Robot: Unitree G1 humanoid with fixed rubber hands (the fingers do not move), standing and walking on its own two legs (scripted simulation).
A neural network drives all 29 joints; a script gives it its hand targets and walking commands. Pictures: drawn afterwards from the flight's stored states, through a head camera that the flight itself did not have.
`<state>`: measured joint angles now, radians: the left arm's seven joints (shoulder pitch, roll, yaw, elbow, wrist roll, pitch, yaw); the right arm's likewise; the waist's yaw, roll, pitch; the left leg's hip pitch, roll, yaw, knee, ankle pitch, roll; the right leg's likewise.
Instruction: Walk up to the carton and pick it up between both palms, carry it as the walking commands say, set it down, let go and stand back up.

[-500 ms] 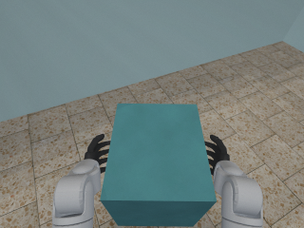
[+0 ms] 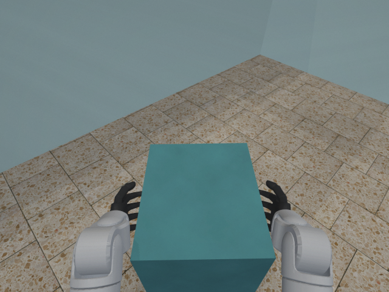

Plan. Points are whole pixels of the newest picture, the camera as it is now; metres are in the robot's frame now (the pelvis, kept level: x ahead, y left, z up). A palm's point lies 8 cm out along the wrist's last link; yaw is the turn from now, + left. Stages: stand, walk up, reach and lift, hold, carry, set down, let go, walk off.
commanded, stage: carry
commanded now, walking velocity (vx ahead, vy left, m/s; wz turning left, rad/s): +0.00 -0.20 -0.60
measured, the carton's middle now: (199, 222) +0.29 +0.00 +0.01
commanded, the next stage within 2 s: none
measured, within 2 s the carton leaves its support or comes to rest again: neither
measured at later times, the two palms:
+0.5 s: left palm (269, 272) +0.18 -0.11 +0.07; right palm out of the picture +0.08 -0.39 +0.06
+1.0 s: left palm out of the picture +0.07 -0.21 +0.09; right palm out of the picture -0.03 -0.49 +0.08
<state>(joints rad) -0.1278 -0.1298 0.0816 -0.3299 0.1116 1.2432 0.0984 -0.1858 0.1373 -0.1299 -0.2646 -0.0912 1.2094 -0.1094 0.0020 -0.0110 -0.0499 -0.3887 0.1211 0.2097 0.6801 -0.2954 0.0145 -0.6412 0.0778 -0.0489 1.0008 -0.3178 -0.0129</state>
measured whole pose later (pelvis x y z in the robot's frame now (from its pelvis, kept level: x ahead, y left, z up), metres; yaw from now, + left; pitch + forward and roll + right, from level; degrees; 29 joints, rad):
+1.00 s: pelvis -0.22 -0.25 +0.01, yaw -20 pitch +1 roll +1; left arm -0.16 -0.13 0.08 -0.28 0.12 1.25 0.09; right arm -0.19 0.14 -0.15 -0.27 -0.11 1.23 -0.10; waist -0.04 0.02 -0.06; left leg -0.37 0.13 0.12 0.58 -0.24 -0.05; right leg -0.40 -0.01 -0.04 0.60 -0.22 -0.02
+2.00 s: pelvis -0.20 -0.21 +0.01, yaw -19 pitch +1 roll +0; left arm -0.16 -0.13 0.07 -0.28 0.13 1.25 0.09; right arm -0.18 0.14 -0.15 -0.24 -0.11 1.21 -0.09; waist -0.01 0.00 -0.08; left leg -0.36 0.07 0.12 0.57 -0.22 0.00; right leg -0.37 -0.06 -0.02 0.56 -0.21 0.04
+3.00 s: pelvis -0.19 -0.21 +0.01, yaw -18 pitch +2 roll +0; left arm -0.14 -0.13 0.08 -0.25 0.13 1.17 0.08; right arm -0.17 0.14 -0.13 -0.22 -0.13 1.15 -0.08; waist -0.01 0.01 -0.07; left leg -0.37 0.06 0.12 0.59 -0.25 0.01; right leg -0.37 -0.08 -0.03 0.58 -0.24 0.05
